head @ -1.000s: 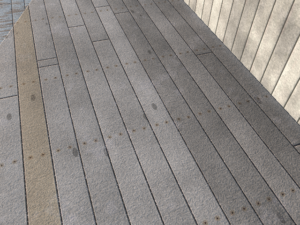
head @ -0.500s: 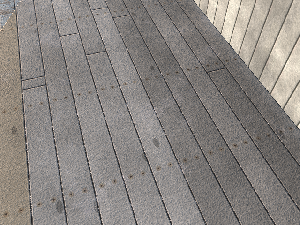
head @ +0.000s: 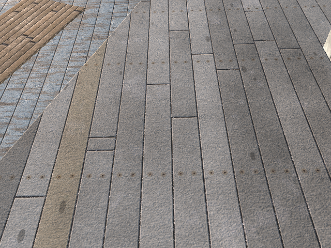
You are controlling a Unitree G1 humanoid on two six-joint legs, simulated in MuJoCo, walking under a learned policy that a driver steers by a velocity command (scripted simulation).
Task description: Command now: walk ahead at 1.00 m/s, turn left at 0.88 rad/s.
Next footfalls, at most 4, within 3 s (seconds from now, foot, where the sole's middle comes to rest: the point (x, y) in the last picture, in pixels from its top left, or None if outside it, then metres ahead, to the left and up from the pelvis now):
0.26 right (222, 246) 0.49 -0.18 -0.76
0.70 left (130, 188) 0.76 0.19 -0.76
1.16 right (128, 112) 1.21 0.22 -0.76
1.58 left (103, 67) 1.61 0.39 -0.76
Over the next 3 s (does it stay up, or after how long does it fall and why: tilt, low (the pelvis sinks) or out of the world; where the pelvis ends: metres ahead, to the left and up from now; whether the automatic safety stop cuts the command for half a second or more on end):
stays up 1.84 0.15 0.01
